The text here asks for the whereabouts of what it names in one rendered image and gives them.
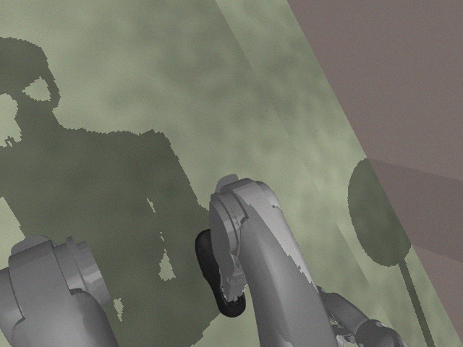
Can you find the right robot foot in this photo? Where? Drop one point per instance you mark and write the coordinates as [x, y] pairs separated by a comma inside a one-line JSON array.
[[210, 270]]

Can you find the right robot arm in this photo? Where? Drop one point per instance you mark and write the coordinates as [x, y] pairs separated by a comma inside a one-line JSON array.
[[373, 333]]

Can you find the right robot hand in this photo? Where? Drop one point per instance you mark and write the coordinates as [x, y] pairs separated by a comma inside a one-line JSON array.
[[344, 313]]

